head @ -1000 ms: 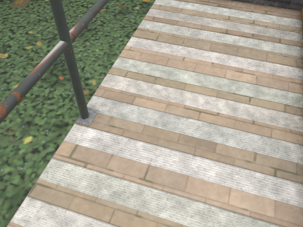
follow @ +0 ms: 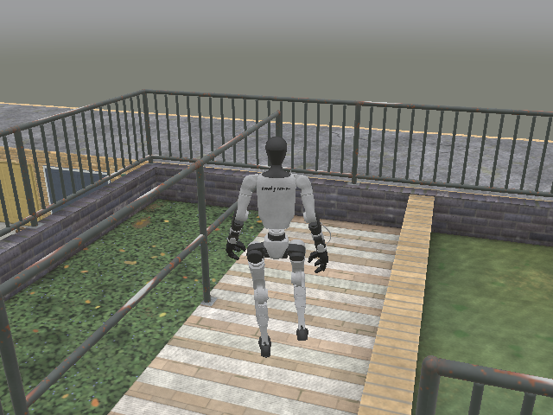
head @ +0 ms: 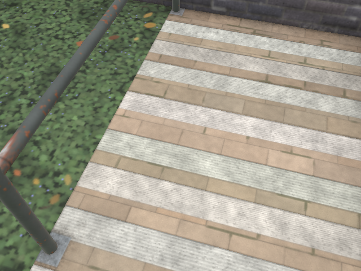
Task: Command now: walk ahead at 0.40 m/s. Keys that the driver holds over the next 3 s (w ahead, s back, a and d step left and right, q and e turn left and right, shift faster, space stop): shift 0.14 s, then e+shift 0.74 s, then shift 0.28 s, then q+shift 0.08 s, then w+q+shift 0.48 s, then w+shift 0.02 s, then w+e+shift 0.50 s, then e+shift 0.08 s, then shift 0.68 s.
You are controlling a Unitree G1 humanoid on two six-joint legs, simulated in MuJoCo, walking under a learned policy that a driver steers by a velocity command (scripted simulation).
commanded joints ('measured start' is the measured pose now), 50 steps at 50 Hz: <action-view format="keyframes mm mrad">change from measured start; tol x32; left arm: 1 10 0 -14 -65 25 -3 -6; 50 -16 128 36 -377 1 135 2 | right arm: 1 -127 -121 -9 -73 4 -28 -27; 50 -203 -265 -71 -305 -1 128 -74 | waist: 1 87 56 -2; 13 41 -284 -495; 16 49 95 -224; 32 19 -143 -164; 35 76 345 -186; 50 -1 189 -158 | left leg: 1 -120 209 -111 -184 791 116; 10 109 185 -44 200 649 -28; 12 -262 -29 -26 873 -366 -141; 14 -459 -14 -242 1188 -393 -147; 32 -77 13 -262 68 6 -126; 35 70 422 -642 -142 37 93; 50 102 360 -152 -50 403 137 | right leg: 1 47 -5 -57 -273 146 46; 10 401 143 -70 -727 517 14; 12 763 -154 312 -647 1249 -198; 18 329 -63 469 -939 205 -190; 32 271 69 574 -902 -81 -44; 40 -72 137 58 69 -75 150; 50 85 32 -61 -352 -102 161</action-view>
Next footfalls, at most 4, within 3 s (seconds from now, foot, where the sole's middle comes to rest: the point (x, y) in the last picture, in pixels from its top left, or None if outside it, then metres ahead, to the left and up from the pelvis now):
0.22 right None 0.37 -0.09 -0.78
0.66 left None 0.40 0.10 -0.78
1.12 right None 0.22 -0.12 -0.78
1.74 left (173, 232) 0.61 0.03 -0.78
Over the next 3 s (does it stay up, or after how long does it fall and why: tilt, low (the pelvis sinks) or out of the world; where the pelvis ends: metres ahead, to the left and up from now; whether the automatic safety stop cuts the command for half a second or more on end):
stays up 1.24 -0.20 -0.01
